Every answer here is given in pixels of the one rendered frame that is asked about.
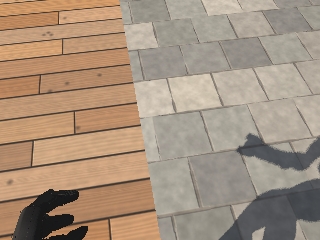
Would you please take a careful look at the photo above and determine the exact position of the robot left hand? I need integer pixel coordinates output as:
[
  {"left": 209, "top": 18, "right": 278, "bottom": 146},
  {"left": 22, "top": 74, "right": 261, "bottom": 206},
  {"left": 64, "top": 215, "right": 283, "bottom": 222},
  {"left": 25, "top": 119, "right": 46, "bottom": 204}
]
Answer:
[{"left": 11, "top": 189, "right": 89, "bottom": 240}]

